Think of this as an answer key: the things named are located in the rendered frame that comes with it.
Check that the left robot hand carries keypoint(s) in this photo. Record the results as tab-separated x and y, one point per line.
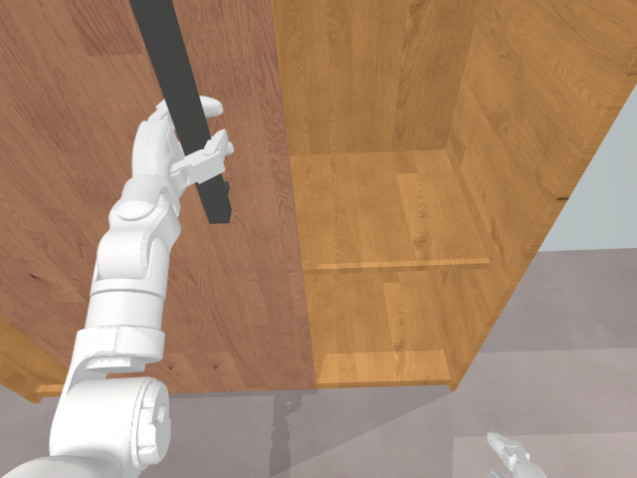
156	150

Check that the handle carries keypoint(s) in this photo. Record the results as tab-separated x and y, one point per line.
159	28

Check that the robot left upper arm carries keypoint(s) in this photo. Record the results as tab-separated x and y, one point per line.
106	428

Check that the left robot forearm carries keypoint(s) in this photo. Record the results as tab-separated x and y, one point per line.
123	326

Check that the wardrobe door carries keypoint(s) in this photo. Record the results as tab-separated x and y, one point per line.
76	82
25	356

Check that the right robot hand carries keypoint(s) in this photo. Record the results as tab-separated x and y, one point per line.
515	457

